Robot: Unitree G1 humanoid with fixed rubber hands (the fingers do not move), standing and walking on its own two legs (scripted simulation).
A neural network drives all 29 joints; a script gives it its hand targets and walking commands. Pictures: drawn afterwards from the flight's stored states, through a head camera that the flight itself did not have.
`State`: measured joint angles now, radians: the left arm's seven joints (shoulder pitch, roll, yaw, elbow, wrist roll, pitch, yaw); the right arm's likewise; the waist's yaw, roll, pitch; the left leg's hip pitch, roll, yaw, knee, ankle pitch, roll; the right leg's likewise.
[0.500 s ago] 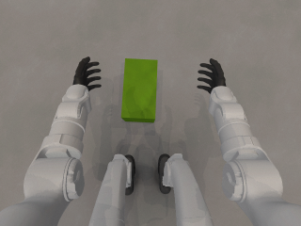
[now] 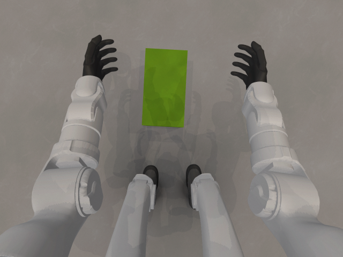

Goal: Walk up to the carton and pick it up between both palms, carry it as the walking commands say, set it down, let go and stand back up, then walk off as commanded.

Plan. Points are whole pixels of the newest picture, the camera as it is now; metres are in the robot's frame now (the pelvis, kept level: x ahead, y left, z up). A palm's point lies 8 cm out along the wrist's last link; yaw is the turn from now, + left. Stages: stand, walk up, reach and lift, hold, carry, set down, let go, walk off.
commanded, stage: reach and lift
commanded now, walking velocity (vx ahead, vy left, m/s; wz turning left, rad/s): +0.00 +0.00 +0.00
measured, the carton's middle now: (165, 91) +0.52 +0.03 -0.57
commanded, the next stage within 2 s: none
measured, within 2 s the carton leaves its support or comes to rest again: neither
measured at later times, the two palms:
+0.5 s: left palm (119, 91) +0.47 +0.16 -0.29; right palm (238, 95) +0.46 -0.19 -0.30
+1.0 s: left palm (129, 97) +0.47 +0.16 -0.43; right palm (219, 101) +0.46 -0.17 -0.45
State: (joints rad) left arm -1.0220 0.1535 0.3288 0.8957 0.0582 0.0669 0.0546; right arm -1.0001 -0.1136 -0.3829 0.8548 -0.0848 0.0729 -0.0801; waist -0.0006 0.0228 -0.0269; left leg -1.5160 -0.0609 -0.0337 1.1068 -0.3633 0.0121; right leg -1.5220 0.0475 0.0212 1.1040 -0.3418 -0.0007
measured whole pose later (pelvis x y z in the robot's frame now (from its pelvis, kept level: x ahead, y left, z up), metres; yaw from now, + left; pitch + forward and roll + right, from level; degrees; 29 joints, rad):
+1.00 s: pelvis -0.08 -0.01 -0.26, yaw +0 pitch +31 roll +1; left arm -1.48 0.35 0.13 1.03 -0.19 0.12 0.14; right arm -1.48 -0.31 -0.10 1.06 0.20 0.14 -0.18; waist 0.00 -0.01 0.52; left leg -2.09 -0.07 0.00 2.13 -0.58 -0.03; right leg -2.12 0.09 -0.01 2.13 -0.55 -0.02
